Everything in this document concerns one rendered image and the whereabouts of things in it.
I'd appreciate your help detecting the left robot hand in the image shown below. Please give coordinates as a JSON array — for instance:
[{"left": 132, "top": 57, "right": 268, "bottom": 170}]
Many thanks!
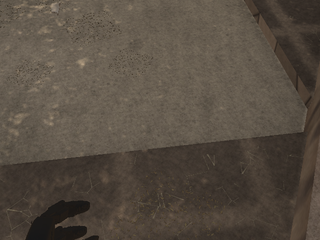
[{"left": 25, "top": 200, "right": 99, "bottom": 240}]

